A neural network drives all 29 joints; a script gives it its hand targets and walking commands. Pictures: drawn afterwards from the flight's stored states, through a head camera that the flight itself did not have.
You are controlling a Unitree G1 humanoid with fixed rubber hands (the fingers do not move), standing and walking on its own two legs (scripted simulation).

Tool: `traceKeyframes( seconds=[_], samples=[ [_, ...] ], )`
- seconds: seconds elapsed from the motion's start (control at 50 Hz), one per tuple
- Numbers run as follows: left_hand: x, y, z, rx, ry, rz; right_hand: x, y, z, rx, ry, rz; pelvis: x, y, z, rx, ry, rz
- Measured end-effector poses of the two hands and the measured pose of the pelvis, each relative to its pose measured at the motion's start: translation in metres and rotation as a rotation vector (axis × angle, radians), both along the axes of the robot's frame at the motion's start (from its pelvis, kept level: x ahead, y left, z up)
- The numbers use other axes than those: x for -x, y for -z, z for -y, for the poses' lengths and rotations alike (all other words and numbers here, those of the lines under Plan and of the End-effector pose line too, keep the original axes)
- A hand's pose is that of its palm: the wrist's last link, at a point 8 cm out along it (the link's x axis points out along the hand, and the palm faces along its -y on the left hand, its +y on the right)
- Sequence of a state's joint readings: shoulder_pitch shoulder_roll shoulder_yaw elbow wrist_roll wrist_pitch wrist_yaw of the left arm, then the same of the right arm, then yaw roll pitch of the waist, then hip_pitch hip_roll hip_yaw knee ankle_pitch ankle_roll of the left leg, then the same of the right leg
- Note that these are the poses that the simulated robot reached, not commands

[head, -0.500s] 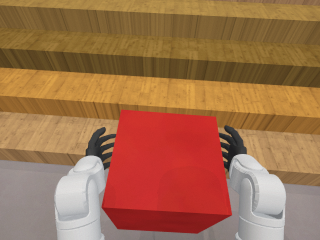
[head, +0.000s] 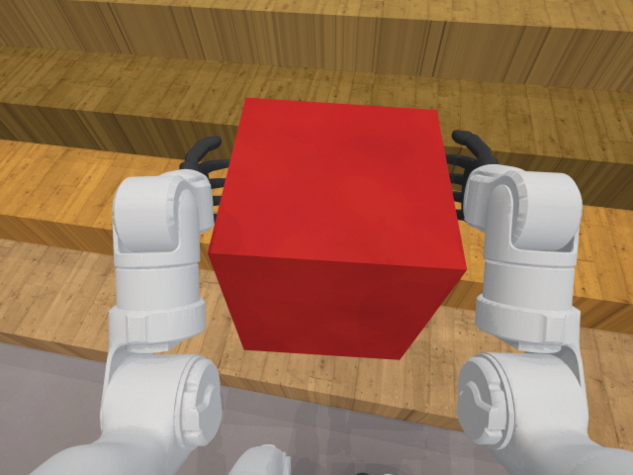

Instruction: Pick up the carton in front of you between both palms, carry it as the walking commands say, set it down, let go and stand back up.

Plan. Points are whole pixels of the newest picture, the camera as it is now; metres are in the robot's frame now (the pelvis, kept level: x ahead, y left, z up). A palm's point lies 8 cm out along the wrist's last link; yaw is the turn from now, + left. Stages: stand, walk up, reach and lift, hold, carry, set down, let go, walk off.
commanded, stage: carry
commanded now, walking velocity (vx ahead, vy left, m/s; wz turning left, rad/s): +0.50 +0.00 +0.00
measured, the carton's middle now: (330, 242) +0.38 +0.01 +0.06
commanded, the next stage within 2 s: none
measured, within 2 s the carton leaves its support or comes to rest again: neither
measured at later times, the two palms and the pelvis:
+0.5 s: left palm (276, 22) +0.76 +0.11 +0.13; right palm (471, 24) +0.72 -0.19 +0.14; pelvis +0.35 +0.00 +0.01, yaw +0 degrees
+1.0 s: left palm out of the picture +1.13 +0.09 +0.47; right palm out of the picture +1.10 -0.21 +0.44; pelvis +0.72 -0.03 +0.27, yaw +2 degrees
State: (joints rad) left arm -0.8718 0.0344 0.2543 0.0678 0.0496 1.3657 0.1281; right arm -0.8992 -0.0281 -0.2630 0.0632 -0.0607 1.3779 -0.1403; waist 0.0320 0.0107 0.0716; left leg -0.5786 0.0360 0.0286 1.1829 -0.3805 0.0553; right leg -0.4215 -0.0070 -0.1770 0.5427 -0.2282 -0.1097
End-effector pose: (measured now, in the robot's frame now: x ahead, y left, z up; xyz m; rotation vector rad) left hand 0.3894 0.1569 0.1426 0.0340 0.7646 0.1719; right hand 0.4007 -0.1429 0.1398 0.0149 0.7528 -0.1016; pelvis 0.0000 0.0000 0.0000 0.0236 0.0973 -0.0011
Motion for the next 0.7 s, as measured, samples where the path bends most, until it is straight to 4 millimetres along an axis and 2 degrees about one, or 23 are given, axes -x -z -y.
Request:
traceKeyframes(
  seconds=[0.14,0.28,0.32,0.4,0.44,0.48,0.52,0.56,0.62,0.7],
  samples=[
    [-0.098,0.001,0.003,0.046,-0.03,0.068,-0.097,-0.002,0.004,-0.035,0.04,0.064,-0.086,-0.004,0.001,-0.012,0.013,-0.034],
    [-0.2,0.007,-0.003,0.093,-0.01,0.119,-0.187,-0.004,-0.002,-0.015,0.084,0.119,-0.197,0.004,-0.011,-0.005,0.031,-0.031],
    [-0.235,0.011,0.004,0.096,0.027,0.112,-0.211,0.0,0.004,0.006,0.107,0.113,-0.223,0.008,-0.016,0.0,0.026,-0.033],
    [-0.292,0.02,0.03,0.109,0.077,0.049,-0.245,0.014,0.028,0.023,0.164,0.051,-0.274,-0.001,-0.014,0.006,-0.002,-0.014],
    [-0.321,0.017,0.042,0.121,0.095,0.062,-0.268,0.009,0.04,0.024,0.188,0.066,-0.302,-0.005,-0.01,0.024,-0.017,0.011],
    [-0.351,0.012,0.05,0.126,0.097,0.087,-0.3,0.0,0.048,0.017,0.195,0.091,-0.333,-0.01,-0.005,0.043,-0.016,0.024],
    [-0.381,0.004,0.048,0.115,0.073,0.093,-0.341,-0.009,0.048,-0.005,0.175,0.096,-0.366,-0.02,0.004,0.049,0.002,0.019],
    [-0.405,-0.01,0.036,0.08,0.011,0.08,-0.387,-0.021,0.036,-0.032,0.117,0.079,-0.398,-0.04,0.015,0.069,0.014,0.014],
    [-0.43,-0.038,0.009,0.068,-0.094,0.073,-0.447,-0.051,0.008,-0.032,0.009,0.066,-0.438,-0.077,0.03,0.071,0.018,0.013],
    [-0.461,-0.087,-0.024,0.093,-0.236,0.037,-0.513,-0.102,-0.032,-0.03,-0.111,0.03,-0.5,-0.138,0.047,0.04,-0.005,0.011]
  ],
)
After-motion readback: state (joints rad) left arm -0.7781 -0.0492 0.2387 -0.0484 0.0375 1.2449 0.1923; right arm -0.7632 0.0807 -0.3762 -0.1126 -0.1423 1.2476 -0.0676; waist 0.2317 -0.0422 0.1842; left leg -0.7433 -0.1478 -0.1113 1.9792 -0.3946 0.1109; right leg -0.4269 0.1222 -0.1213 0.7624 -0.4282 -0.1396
